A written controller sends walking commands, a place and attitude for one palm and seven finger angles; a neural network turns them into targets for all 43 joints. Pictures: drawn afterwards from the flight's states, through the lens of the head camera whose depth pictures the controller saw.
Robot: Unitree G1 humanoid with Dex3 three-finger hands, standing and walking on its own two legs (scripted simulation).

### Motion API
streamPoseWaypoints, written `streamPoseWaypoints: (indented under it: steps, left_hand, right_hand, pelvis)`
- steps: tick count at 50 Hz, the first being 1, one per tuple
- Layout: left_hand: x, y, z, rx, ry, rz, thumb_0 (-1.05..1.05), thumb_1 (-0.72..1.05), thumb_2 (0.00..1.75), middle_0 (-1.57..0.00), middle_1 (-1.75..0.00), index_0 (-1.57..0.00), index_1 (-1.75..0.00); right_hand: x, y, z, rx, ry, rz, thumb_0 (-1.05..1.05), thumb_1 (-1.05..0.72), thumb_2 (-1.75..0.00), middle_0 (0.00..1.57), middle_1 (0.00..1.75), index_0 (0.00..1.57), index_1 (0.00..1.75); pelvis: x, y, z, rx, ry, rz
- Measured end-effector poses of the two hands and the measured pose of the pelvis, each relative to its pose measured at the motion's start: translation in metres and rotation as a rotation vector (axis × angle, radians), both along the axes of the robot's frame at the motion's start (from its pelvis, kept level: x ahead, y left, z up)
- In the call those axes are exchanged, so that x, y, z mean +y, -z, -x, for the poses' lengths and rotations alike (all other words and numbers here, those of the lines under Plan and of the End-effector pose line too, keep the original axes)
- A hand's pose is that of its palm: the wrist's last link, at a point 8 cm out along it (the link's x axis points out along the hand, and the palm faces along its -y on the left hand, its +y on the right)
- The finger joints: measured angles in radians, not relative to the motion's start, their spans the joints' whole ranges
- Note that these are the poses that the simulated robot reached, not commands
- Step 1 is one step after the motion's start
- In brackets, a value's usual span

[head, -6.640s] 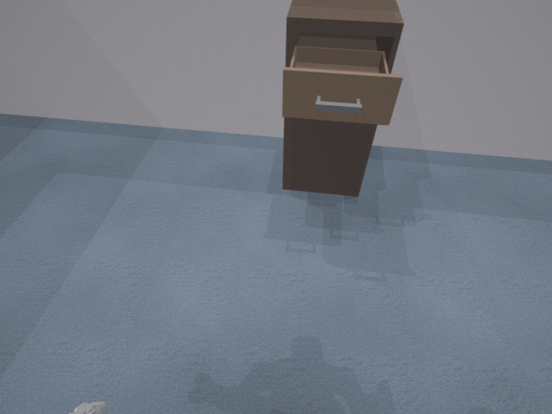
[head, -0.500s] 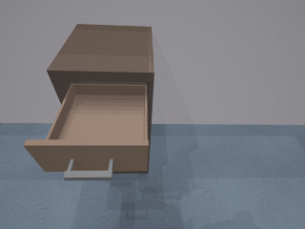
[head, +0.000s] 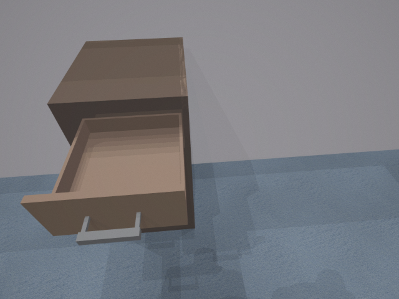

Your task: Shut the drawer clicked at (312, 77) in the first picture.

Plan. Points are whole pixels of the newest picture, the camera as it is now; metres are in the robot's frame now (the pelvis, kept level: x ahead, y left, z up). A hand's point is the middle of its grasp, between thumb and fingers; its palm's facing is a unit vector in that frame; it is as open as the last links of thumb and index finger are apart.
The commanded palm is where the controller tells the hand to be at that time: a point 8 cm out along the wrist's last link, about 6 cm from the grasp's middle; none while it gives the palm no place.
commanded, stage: come to a stop and stand still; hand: left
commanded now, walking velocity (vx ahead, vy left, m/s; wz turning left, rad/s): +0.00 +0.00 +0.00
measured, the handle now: (111, 227) +0.29 +0.23 -0.05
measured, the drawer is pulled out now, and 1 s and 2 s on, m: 0.30 0.30 0.30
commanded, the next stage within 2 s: look again from close up in 0.24 s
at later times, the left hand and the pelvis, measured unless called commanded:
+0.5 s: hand out of the picture +0.02 +0.17 -0.16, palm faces +0.03 -0.98 -0.19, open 7.3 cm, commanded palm none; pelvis +0.02 +0.00 +0.01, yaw +0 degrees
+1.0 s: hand out of the picture +0.02 +0.17 -0.17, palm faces +0.04 -0.99 -0.15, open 7.4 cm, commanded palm none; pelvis +0.04 +0.01 +0.01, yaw +0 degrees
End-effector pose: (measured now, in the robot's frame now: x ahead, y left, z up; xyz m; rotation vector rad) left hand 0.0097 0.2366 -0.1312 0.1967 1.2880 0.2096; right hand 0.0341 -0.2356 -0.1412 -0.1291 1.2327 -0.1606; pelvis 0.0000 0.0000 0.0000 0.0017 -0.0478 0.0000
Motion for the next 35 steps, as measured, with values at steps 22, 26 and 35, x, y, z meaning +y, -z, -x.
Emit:
streamPoseWaypoints:
  steps: [22,26,35]
  left_hand:
    - [-0.011,-0.001,-0.02,0.008,0.014,0.055,0.0,0.93,0.9,-0.2,-0.3,-0.2,-0.3]
    - [-0.018,0.002,-0.004,0.066,-0.001,0.08,0.0,0.92,0.9,-0.2,-0.3,-0.2,-0.3]
    - [-0.032,0.005,0.016,0.145,-0.025,0.131,0.0,0.91,0.9,-0.2,-0.3,-0.2,-0.3]
  right_hand:
    - [0.032,-0.005,0.066,0.226,0.014,-0.061,0.0,-0.91,-0.89,0.2,0.3,0.2,0.3]
    - [0.033,-0.006,0.049,0.203,0.008,-0.053,0.0,-0.91,-0.89,0.2,0.3,0.2,0.3]
    - [0.028,-0.01,0.014,0.158,-0.011,-0.015,0.01,-0.93,-0.89,0.2,0.3,0.2,0.3]
  pelvis:
    - [-0.001,-0.01,-0.011,0.029,0.001,-0.001]
    - [0.002,-0.012,-0.017,0.025,0.005,0.0]
    - [0.008,-0.014,-0.028,0.023,0.011,0.001]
